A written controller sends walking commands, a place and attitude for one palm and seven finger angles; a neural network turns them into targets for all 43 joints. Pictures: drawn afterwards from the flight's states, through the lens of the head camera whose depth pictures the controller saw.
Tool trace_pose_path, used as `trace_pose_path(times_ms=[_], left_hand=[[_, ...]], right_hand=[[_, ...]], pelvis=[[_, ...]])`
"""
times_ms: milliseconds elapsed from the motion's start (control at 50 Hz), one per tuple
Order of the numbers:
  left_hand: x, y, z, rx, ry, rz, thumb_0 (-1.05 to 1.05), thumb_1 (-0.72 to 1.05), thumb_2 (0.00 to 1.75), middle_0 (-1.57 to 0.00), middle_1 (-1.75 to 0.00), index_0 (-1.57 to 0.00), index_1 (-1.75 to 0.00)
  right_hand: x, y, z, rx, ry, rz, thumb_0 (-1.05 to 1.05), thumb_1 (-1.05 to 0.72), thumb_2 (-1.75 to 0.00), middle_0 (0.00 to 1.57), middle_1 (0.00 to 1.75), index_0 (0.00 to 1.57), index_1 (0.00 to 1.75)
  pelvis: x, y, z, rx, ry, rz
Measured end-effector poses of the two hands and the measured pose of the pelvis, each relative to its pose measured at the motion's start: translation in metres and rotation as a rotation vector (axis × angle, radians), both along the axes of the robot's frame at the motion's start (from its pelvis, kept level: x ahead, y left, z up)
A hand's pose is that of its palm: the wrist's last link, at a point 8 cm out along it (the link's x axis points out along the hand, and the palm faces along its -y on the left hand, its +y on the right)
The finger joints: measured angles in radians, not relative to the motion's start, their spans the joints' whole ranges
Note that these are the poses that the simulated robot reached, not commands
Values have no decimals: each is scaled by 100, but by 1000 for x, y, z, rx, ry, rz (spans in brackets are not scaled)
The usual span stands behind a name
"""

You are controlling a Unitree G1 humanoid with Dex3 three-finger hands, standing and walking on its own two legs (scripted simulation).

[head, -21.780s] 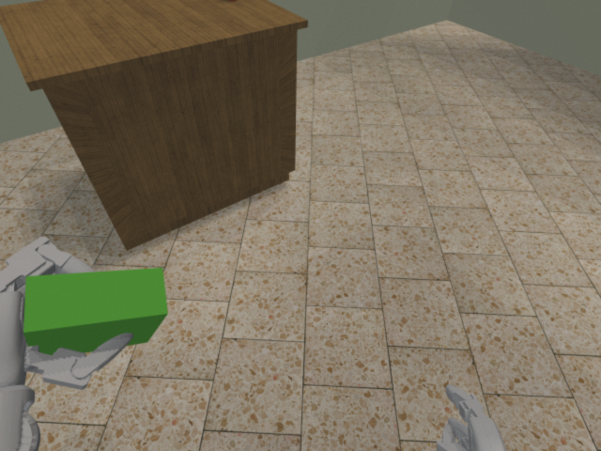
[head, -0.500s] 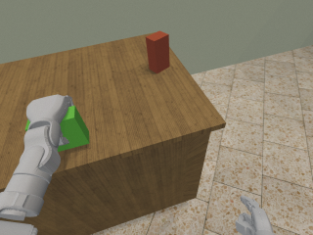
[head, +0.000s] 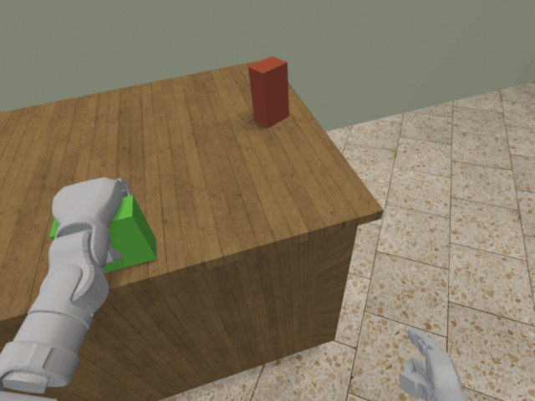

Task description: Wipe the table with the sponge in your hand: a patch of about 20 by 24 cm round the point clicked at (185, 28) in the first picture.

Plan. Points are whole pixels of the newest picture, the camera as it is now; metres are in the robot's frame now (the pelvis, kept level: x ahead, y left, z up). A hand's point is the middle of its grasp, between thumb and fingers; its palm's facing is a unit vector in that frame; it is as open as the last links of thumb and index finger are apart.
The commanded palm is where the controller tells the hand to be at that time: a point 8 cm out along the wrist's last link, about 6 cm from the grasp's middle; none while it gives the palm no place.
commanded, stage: lower the sponge onto the table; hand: left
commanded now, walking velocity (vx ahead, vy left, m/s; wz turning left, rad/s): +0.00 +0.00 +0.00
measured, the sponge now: (113, 244) +0.31 +0.31 +0.06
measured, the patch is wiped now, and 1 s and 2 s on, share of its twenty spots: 0.00 0.10 0.25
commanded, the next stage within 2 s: wipe forward along the first lane in 0.34 s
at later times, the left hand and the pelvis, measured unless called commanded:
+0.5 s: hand (108, 228) +0.32 +0.31 +0.09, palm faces -0.03 -0.02 -1.00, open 9.4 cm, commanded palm +0.30 +0.31 +0.15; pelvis +0.00 -0.01 +0.00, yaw -1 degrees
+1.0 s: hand (108, 204) +0.37 +0.33 +0.10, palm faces -0.09 +0.02 -1.00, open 9.4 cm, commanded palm +0.36 +0.33 +0.13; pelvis -0.01 +0.00 -0.01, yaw -1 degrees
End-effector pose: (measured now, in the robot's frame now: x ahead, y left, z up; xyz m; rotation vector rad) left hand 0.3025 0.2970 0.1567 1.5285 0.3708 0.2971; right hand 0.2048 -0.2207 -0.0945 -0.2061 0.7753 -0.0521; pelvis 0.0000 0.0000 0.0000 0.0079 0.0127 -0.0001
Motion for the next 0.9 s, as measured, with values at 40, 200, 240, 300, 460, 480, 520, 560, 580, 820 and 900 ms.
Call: trace_pose_path(times_ms=[40,200,240,300,460,480,520,560,580,820,900], left_hand=[[0,0,-1,1,0,-1,0,-45,105,-81,-140,-81,-140],[1,-3,-5,10,1,-4,0,-45,105,-81,-140,-81,-140],[1,-4,-6,9,0,-6,0,-45,105,-81,-140,-81,-140],[2,-4,-7,11,-4,-3,0,-45,105,-81,-140,-81,-140],[1,0,-7,7,-13,13,0,-44,105,-80,-140,-81,-140],[1,0,-7,8,-12,13,0,-44,105,-80,-140,-81,-140],[1,0,-7,9,-10,13,0,-44,105,-80,-140,-81,-140],[3,1,-7,11,-7,15,0,-44,105,-80,-140,-81,-140],[4,2,-7,13,-6,17,0,-44,105,-81,-140,-81,-140],[35,16,-5,47,53,17,1,-45,105,-81,-140,-81,-140],[44,18,-5,49,57,2,1,-45,106,-81,-139,-81,-140]], right_hand=[[-2,-2,0,-2,1,-5,1,-90,-90,20,30,20,29],[-12,-12,-5,-8,19,-28,1,-90,-90,20,30,20,29],[-15,-15,-6,-10,28,-33,1,-90,-90,20,30,20,29],[-19,-18,-9,-12,40,-40,1,-90,-90,20,30,20,29],[-26,-25,-10,-12,52,-65,1,-90,-90,20,30,20,29],[-26,-26,-10,-13,52,-67,1,-90,-90,20,30,20,29],[-27,-28,-10,-18,53,-69,1,-90,-90,20,30,20,29],[-28,-29,-11,-24,56,-69,1,-90,-90,20,30,20,29],[-28,-30,-11,-27,58,-68,1,-90,-90,20,30,20,29],[-54,-38,-18,-47,118,-101,1,-90,-90,20,30,20,29],[-70,-42,-25,-52,164,-122,1,-90,-90,20,30,20,29]], pelvis=[[0,-1,0,0,-1,-2],[-1,-4,0,1,3,-3],[-2,-5,0,1,4,-4],[-1,-6,-1,2,6,-5],[0,-8,-1,2,10,-16],[0,-8,-1,2,10,-15],[-1,-8,-2,2,10,-13],[-1,-8,-2,2,12,-11],[-2,-9,-2,2,14,-8],[-6,-9,-5,0,52,-4],[-5,-7,-6,-1,67,-6]])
